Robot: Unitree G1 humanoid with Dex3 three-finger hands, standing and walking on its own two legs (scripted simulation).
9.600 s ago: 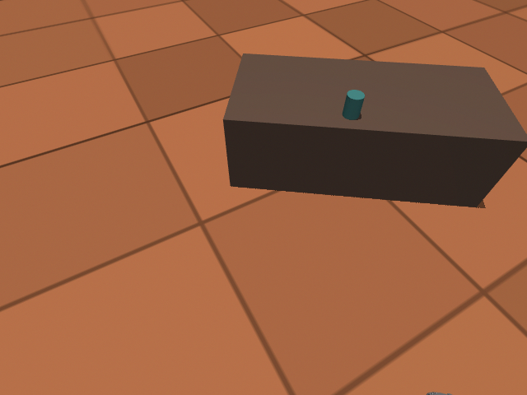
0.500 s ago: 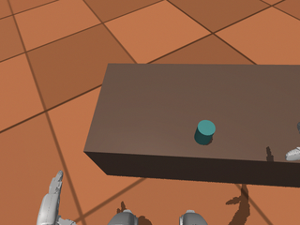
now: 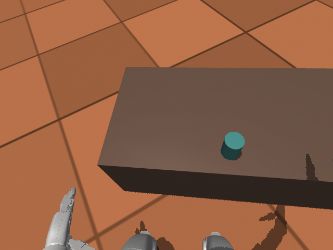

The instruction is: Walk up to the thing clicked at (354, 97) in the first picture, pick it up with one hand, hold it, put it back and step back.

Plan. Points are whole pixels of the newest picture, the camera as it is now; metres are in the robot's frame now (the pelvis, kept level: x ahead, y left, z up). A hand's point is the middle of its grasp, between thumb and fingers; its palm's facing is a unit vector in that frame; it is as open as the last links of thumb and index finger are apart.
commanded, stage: go down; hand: right
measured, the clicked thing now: (232, 146) +0.47 -0.19 -0.26
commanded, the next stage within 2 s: approach in 0.22 s
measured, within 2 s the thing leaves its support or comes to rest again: neither
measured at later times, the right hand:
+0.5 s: hand out of the picture +0.39 -0.37 +0.04, palm faces +0.19 +0.98 -0.04, open 17.6 cm
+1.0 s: hand (267, 150) +0.42 -0.28 -0.18, palm faces +0.11 +0.99 +0.06, open 17.7 cm
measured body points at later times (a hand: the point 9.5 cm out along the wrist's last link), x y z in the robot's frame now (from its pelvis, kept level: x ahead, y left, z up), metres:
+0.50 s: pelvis -0.01 +0.00 -0.01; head +0.09 -0.05 +0.42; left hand +0.14 +0.26 -0.05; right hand +0.37 -0.42 +0.04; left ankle +0.01 +0.15 -0.69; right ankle +0.00 -0.12 -0.69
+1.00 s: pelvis -0.04 +0.00 -0.13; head +0.15 -0.08 +0.27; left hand +0.13 +0.27 -0.06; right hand +0.41 -0.33 -0.18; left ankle +0.01 +0.15 -0.69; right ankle +0.00 -0.12 -0.69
